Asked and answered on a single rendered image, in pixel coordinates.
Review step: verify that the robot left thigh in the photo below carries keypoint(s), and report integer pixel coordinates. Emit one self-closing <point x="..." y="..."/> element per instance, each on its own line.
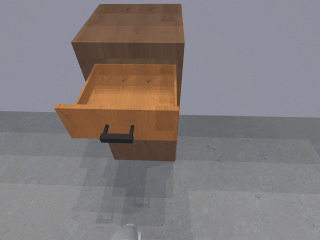
<point x="128" y="232"/>

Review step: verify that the drawer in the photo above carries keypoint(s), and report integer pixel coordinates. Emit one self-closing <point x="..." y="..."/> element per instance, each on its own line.
<point x="121" y="95"/>

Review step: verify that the handle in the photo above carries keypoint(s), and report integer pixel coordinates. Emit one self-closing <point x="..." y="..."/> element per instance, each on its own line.
<point x="116" y="137"/>

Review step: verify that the cabinet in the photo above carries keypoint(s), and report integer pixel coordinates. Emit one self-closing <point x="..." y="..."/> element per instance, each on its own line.
<point x="135" y="34"/>

